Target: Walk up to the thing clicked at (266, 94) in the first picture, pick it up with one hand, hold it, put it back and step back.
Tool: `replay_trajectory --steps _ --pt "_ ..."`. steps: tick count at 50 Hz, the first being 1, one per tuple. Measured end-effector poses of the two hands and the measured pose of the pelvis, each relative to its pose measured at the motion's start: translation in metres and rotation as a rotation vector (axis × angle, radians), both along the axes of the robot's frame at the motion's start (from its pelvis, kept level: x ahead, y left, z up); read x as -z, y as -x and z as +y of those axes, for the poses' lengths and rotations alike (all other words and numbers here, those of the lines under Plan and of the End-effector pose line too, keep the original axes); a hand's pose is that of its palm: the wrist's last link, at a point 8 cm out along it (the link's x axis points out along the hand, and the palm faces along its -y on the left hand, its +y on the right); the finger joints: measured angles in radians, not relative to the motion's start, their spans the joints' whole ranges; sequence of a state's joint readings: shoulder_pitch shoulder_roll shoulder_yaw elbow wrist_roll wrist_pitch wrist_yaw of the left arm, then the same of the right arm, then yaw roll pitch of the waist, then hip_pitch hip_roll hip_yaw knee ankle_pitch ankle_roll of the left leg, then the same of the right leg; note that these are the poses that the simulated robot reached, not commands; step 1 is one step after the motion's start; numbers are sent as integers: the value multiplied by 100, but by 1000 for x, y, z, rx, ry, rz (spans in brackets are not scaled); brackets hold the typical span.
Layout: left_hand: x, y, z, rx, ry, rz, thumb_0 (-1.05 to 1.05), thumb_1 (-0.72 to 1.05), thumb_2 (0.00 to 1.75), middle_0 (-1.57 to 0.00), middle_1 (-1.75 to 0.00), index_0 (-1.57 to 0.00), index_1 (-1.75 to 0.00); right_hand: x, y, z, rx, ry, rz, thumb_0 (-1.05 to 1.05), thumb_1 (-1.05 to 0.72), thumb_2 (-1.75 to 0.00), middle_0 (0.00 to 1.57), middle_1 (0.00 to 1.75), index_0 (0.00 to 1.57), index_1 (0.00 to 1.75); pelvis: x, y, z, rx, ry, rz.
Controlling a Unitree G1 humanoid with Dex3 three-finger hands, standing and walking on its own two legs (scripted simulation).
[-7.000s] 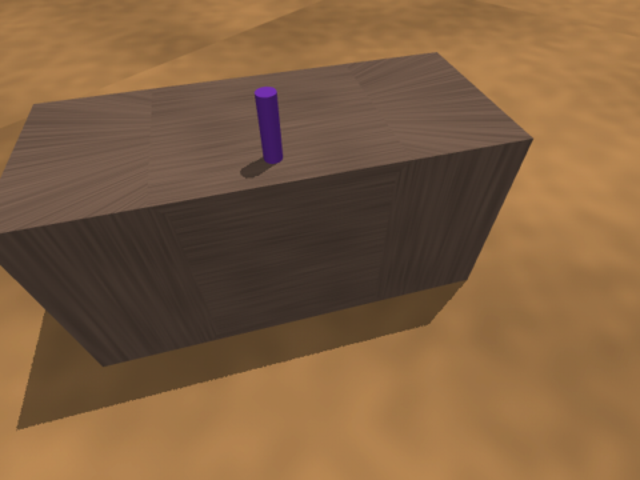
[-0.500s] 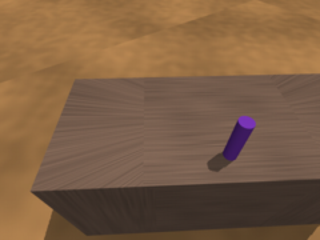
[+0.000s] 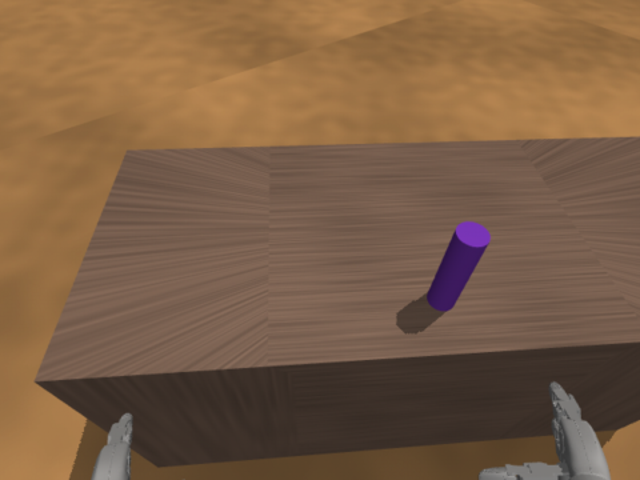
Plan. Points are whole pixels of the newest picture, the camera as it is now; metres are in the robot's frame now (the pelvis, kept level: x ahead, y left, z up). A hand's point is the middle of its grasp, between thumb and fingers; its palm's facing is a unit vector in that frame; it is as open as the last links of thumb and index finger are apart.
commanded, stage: rise first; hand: right
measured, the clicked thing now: (455, 270) +0.42 -0.22 -0.04
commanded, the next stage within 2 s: go down in 0.96 s
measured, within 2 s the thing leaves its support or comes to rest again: neither
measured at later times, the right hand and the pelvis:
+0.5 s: hand (547, 419) +0.19 -0.26 -0.01, palm faces +0.25 +0.90 -0.36, open 17.5 cm; pelvis +0.01 -0.01 +0.00, yaw +0 degrees
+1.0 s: hand (574, 421) +0.17 -0.26 +0.03, palm faces +0.29 +0.87 -0.39, open 17.4 cm; pelvis -0.01 +0.00 +0.00, yaw -1 degrees
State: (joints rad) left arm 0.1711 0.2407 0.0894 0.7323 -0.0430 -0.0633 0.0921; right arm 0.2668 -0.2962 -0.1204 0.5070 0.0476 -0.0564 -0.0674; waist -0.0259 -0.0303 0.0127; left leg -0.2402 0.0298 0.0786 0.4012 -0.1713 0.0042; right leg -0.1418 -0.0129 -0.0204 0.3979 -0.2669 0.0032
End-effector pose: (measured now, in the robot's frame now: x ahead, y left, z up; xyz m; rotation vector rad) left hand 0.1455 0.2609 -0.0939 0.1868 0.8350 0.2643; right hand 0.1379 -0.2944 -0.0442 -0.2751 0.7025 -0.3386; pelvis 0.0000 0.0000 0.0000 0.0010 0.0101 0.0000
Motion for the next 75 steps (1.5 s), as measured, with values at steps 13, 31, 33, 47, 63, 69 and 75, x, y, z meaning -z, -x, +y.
replay_trajectory --steps 13,31,33,47,63,69,75 --pt "-17 -19 -12 39 -7 -91 -1 -49 5 -6 -5 -7 -5 -38 -19 -2 -32 26 -182 -1 52 -5 5 6 5 6 -1 -10 -6 2 -6 -30" --pt "-14 -14 -5 31 -3 -80 -1 -53 6 -6 -6 -6 -6 -74 -14 -4 -66 87 -298 -1 56 -5 5 6 5 6 -2 -6 -5 7 -4 -53" --pt "-15 -13 -3 28 -5 -82 -1 -54 7 -6 -6 -6 -6 -77 -12 -5 -62 90 -309 -1 56 -5 5 6 5 6 -2 -5 -4 8 -4 -56" --pt "-7 -3 -6 27 18 -63 -1 -54 8 -6 -6 -6 -6 -95 -2 -7 -72 133 -376 -1 54 -5 6 6 6 6 -2 4 -2 13 -1 -66" --pt "-13 -4 3 31 -7 -98 -1 -53 6 -6 -5 -6 -6 -95 0 -15 -42 132 -451 -1 51 -6 6 6 6 6 0 11 2 24 1 -57" --pt "-11 -3 11 25 -46 -76 -1 -53 6 -6 -5 -6 -5 -100 -27 -45 -18 86 -542 -1 50 -6 5 5 6 6 4 17 4 28 -2 -32" --pt "-1 5 -13 44 -15 -55 -1 -54 5 -6 -5 -6 -5 -103 -67 -62 -105 -15 -577 -1 50 -6 5 5 6 5 7 20 2 22 -3 3"
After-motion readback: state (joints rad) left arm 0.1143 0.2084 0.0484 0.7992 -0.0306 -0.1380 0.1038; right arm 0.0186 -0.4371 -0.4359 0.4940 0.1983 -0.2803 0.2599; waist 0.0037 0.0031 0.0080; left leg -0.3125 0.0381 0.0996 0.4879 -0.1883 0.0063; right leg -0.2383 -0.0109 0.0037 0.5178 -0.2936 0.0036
